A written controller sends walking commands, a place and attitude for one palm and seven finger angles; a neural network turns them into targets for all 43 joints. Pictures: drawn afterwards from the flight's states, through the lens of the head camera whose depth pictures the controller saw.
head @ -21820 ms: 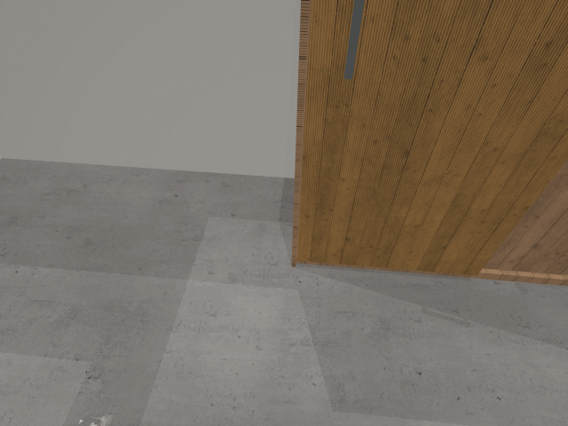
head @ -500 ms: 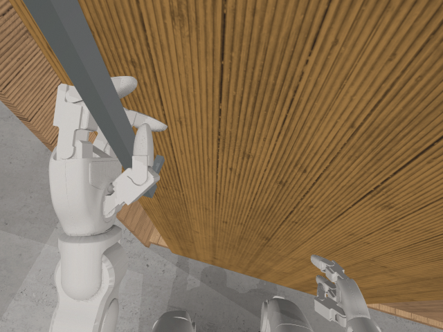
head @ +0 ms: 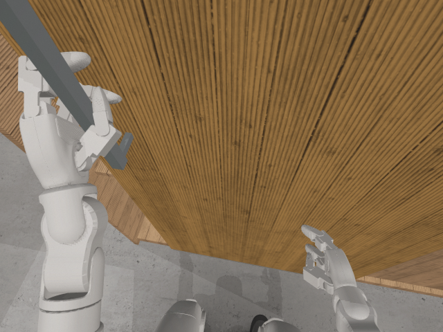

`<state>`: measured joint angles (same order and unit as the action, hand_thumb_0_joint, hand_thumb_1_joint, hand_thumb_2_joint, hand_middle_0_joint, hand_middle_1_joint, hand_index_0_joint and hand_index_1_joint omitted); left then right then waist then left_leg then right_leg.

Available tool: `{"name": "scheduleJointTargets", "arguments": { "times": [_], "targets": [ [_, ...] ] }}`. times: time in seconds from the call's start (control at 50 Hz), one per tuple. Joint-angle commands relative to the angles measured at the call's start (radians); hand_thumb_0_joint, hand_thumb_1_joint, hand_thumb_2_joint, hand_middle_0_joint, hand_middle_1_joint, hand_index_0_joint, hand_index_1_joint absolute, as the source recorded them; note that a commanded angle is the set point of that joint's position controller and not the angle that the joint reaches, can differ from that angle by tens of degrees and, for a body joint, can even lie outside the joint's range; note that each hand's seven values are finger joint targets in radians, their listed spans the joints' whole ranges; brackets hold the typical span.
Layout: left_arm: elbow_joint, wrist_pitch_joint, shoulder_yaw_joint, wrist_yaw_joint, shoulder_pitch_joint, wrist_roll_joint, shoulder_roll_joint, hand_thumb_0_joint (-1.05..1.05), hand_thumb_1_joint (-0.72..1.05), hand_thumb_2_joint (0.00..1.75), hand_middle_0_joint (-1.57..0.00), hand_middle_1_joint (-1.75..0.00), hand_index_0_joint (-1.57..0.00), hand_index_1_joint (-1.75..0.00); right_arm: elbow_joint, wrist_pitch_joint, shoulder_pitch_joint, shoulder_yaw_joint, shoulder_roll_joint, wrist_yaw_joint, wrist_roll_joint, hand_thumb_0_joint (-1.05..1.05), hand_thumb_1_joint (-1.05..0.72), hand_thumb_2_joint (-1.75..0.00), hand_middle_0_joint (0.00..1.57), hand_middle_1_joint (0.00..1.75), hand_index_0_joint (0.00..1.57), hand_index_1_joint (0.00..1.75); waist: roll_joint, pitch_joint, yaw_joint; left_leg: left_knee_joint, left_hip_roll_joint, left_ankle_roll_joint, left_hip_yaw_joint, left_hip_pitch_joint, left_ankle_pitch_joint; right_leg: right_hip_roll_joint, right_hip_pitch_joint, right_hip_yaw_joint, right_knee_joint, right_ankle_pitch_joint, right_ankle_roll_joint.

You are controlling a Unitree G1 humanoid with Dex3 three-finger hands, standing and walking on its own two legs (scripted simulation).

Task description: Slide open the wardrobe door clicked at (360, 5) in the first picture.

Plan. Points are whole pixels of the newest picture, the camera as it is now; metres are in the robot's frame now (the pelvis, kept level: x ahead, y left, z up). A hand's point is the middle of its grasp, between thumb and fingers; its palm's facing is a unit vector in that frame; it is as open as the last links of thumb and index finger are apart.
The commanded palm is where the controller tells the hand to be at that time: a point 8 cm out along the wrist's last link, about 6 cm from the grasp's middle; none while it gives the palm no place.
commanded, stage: step sideways, sliding the door along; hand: left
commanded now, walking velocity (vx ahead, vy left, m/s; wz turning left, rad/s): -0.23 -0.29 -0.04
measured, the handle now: (70, 66) +0.34 +0.21 +0.27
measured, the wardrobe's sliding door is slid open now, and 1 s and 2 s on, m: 0.16 0.33 0.54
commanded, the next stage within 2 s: none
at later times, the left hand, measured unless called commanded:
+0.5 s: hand (172, 136) +0.30 +0.11 +0.22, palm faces +0.31 -0.95 -0.02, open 5.9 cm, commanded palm +0.27 +0.08 +0.19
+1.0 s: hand (253, 151) +0.30 +0.01 +0.22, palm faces +0.27 -0.96 -0.03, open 6.1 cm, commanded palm +0.27 -0.01 +0.19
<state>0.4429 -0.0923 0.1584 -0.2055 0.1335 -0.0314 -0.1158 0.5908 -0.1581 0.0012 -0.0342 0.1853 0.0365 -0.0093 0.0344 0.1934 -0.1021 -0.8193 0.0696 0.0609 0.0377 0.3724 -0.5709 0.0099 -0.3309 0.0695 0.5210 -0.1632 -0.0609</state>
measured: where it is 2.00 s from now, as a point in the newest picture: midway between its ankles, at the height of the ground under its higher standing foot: outside the picture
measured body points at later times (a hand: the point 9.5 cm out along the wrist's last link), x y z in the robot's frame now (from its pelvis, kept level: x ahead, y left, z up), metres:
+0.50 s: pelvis -0.07 -0.09 +0.00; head -0.01 -0.07 +0.45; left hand +0.28 +0.15 +0.22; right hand +0.11 -0.29 -0.09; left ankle -0.01 +0.11 -0.74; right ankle -0.11 -0.24 -0.71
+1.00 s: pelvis -0.09 -0.18 +0.01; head -0.02 -0.15 +0.45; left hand +0.28 +0.06 +0.22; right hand +0.10 -0.37 -0.09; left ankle -0.06 -0.01 -0.74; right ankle -0.07 -0.36 -0.67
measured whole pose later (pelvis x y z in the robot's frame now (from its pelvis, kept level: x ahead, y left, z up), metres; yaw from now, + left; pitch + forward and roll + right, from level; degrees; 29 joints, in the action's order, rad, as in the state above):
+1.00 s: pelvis -0.09 -0.18 +0.01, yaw -2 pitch -4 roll -6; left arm -0.03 -0.01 0.14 -0.14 0.55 -0.06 -0.23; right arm 0.59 -0.08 0.13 0.00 0.17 0.02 -0.04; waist 0.07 0.22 -0.13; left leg -0.47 0.26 0.10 0.06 0.20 -0.20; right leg -0.04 -0.42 0.06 0.93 -0.36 0.05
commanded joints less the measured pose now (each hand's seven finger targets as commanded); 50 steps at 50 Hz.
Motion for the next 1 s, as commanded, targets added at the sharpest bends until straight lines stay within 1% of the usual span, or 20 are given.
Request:
{"name": "scheduleJointTargets", "arguments": {
  "times": [0.0,0.02,0.04,0.06,0.1,0.2,0.26,0.4,0.48,0.52,0.54,0.56,0.62,0.66,0.68,0.7,0.72,0.76,0.86,0.98],
  "targets": [
    [0.409,-0.207,-0.281,0.129,0.34,0.024,-0.085,0.0,0.9,0.9,-0.45,-1.4,-0.45,-1.4,-0.125,0.002,0.025,0.062,0.058,-0.018,0.002,0.0,-0.9,-0.9,0.2,0.3,0.2,0.3,-0.099,-0.57,0.147,0.382,0.033,0.008,0.041,-0.3,0.467,-0.165,0.243,-0.135,0.128,0.865,-0.048],
    [0.41,-0.209,-0.303,0.145,0.37,0.011,-0.083,0.0,0.9,0.9,-0.45,-1.4,-0.45,-1.4,-0.149,0.007,0.03,0.086,0.101,-0.019,-0.003,0.0,-0.9,-0.9,0.2,0.3,0.2,0.3,0.02,-0.585,0.15,0.429,0.222,-0.068,-0.112,-0.543,1.01,-0.069,-0.014,-0.07,0.262,0.413,0.034],
    [0.392,-0.202,-0.319,0.163,0.389,0.003,-0.055,0.0,0.9,0.9,-0.45,-1.4,-0.45,-1.4,-0.194,0.005,0.009,0.109,0.132,-0.002,-0.003,0.0,-0.9,-0.9,0.2,0.3,0.2,0.3,0.207,-0.593,0.115,0.426,0.451,-0.192,-0.272,-0.647,1.451,-0.01,-0.208,-0.081,0.448,-0.32,0.059],
    [0.316,-0.18,-0.322,0.154,0.409,0.018,-0.054,0.0,0.9,0.9,-0.45,-1.4,-0.45,-1.4,-0.218,0.018,0.001,0.116,0.16,0.011,-0.013,0.0,-0.9,-0.9,0.2,0.3,0.2,0.3,0.146,-0.535,0.116,0.391,0.456,-0.22,-0.249,-0.664,1.448,0.01,-0.276,-0.121,0.605,-0.447,0.044],
    [0.326,-0.176,-0.311,0.149,0.528,0.012,-0.02,0.0,0.9,0.9,-0.45,-1.4,-0.45,-1.4,-0.199,0.0,0.024,0.1,0.12,0.018,0.001,0.0,-0.9,-0.9,0.2,0.3,0.2,0.3,0.195,-0.516,0.14,0.377,0.449,-0.223,-0.221,-0.607,1.343,-0.006,-0.318,-0.161,0.724,-0.415,0.058],
    [0.174,-0.089,-0.347,0.162,0.564,0.01,0.029,0.0,0.9,0.9,-0.45,-1.4,-0.45,-1.4,-0.18,-0.002,0.041,0.118,0.146,0.012,-0.016,0.0,-0.9,-0.9,0.2,0.3,0.2,0.3,0.211,-0.456,0.127,0.432,0.325,-0.138,-0.011,-0.49,0.969,-0.007,-0.261,-0.044,0.76,-0.194,0.097],
    [0.124,-0.057,-0.331,0.161,0.624,-0.002,0.01,0.0,0.9,0.9,-0.45,-1.4,-0.45,-1.4,-0.176,0.001,0.04,0.115,0.141,-0.005,-0.019,0.0,-0.9,-0.9,0.2,0.3,0.2,0.3,0.286,-0.414,0.131,0.507,0.311,-0.122,-0.002,-0.428,0.728,-0.005,-0.202,-0.01,0.653,-0.181,0.111],
    [0.005,-0.065,-0.286,0.131,0.69,-0.016,-0.031,0.0,0.9,0.9,-0.45,-1.4,-0.45,-1.4,-0.15,-0.025,0.078,0.098,0.137,-0.024,-0.021,0.0,-0.9,-0.9,0.2,0.3,0.2,0.3,0.373,-0.444,0.146,0.424,0.336,-0.138,-0.001,-0.463,0.897,0.027,0.014,0.025,0.183,-0.251,0.098],
    [-0.014,-0.081,-0.239,0.126,0.726,-0.013,-0.112,0.0,0.9,0.9,-0.45,-1.4,-0.45,-1.4,-0.138,-0.036,0.062,0.082,0.121,-0.024,-0.049,0.0,-0.9,-0.9,0.2,0.3,0.2,0.3,0.206,-0.484,0.123,0.25,0.221,-0.079,0.017,-0.372,0.758,-0.022,0.221,0.0,-0.196,0.13,0.09],
    [-0.035,-0.094,-0.169,0.107,0.757,0.003,-0.233,0.0,0.9,0.9,-0.45,-1.4,-0.45,-1.4,-0.135,-0.023,0.023,0.067,0.074,-0.04,-0.047,0.0,-0.9,-0.9,0.2,0.3,0.2,0.3,-0.139,-0.471,0.123,0.028,0.055,-0.039,0.068,-0.07,0.115,-0.269,0.316,-0.179,-0.167,0.705,-0.003],
    [-0.056,-0.081,-0.115,0.099,0.704,-0.01,-0.27,0.0,0.9,0.9,-0.45,-1.4,-0.45,-1.4,-0.124,-0.013,0.033,0.077,0.086,-0.06,-0.053,0.0,-0.9,-0.9,0.2,0.3,0.2,0.3,-0.305,-0.504,0.085,-0.164,-0.017,-0.017,0.032,0.049,-0.022,-0.311,0.382,-0.255,-0.083,0.964,-0.073],
    [-0.049,-0.073,-0.12,0.089,0.698,-0.019,-0.251,0.0,0.9,0.9,-0.45,-1.4,-0.45,-1.4,-0.104,-0.012,0.01,0.083,0.107,-0.07,-0.048,0.0,-0.9,-0.9,0.2,0.3,0.2,0.3,-0.368,-0.532,0.081,-0.25,-0.031,-0.022,-0.01,0.123,-0.074,-0.331,0.465,-0.27,-0.022,1.07,-0.114],
    [-0.001,-0.098,-0.181,0.083,0.735,-0.022,-0.148,0.0,0.9,0.9,-0.45,-1.4,-0.45,-1.4,-0.093,0.028,0.019,0.05,0.081,-0.086,-0.033,0.0,-0.9,-0.9,0.2,0.3,0.2,0.3,-0.225,-0.491,0.112,0.087,-0.011,-0.027,0.053,0.068,0.082,-0.264,0.48,-0.141,0.081,0.955,-0.097],
    [0.011,-0.109,-0.217,0.095,0.757,-0.032,-0.128,0.0,0.9,0.9,-0.45,-1.4,-0.45,-1.4,-0.092,0.049,0.047,0.078,0.115,-0.092,-0.027,0.0,-0.9,-0.9,0.2,0.3,0.2,0.3,-0.106,-0.538,0.147,0.426,0.053,-0.039,0.069,-0.302,0.543,-0.185,0.252,-0.042,0.254,0.624,-0.01],
    [0.021,-0.112,-0.253,0.115,0.755,-0.052,-0.089,0.0,0.9,0.9,-0.45,-1.4,-0.45,-1.4,-0.124,0.047,0.059,0.109,0.167,-0.085,-0.025,0.0,-0.9,-0.9,0.2,0.3,0.2,0.3,0.122,-0.585,0.14,0.385,0.34,-0.168,-0.261,-0.629,1.178,-0.06,-0.131,-0.023,0.424,0.043,0.082],
    [-0.023,-0.105,-0.273,0.133,0.774,-0.044,-0.048,0.0,0.9,0.9,-0.45,-1.4,-0.45,-1.4,-0.126,0.047,0.044,0.113,0.168,-0.054,-0.023,0.0,-0.9,-0.9,0.2,0.3,0.2,0.3,0.143,-0.642,0.126,0.383,0.507,-0.254,-0.387,-0.673,1.303,-0.041,-0.177,-0.124,0.574,-0.415,0.074],
    [-0.046,-0.092,-0.277,0.145,0.845,-0.025,-0.038,0.0,0.9,0.9,-0.45,-1.4,-0.45,-1.4,-0.14,0.051,0.042,0.132,0.207,-0.023,-0.036,0.0,-0.9,-0.9,0.2,0.3,0.2,0.3,0.067,-0.57,0.141,0.382,0.485,-0.259,-0.321,-0.611,1.121,-0.031,-0.244,-0.141,0.664,-0.388,0.064],
    [0.037,-0.106,-0.279,0.15,0.945,-0.029,-0.056,0.0,0.9,0.9,-0.45,-1.4,-0.45,-1.4,-0.121,0.035,0.008,0.113,0.152,-0.021,-0.022,0.0,-0.9,-0.9,0.2,0.3,0.2,0.3,0.251,-0.514,0.139,0.405,0.453,-0.246,-0.273,-0.552,1.039,-0.078,-0.262,-0.142,0.672,-0.358,0.074],
    [-0.084,-0.05,-0.291,0.167,0.898,-0.018,-0.045,0.0,0.9,0.9,-0.45,-1.4,-0.45,-1.4,-0.129,0.041,0.043,0.118,0.168,-0.021,-0.026,0.0,-0.9,-0.9,0.2,0.3,0.2,0.3,0.214,-0.463,0.133,0.428,0.336,-0.161,-0.001,-0.438,0.921,-0.054,-0.143,-0.029,0.548,-0.164,0.101],
    [-0.144,-0.054,-0.272,0.158,0.878,-0.028,-0.063,0.0,0.9,0.9,-0.45,-1.4,-0.45,-1.4,-0.14,0.014,0.069,0.102,0.154,-0.027,-0.033,0.0,-0.9,-0.9,0.2,0.3,0.2,0.3,0.352,-0.46,0.141,0.399,0.334,-0.139,0.024,-0.445,1.006,0.002,-0.008,0.04,0.287,-0.212,0.107]
  ]
}}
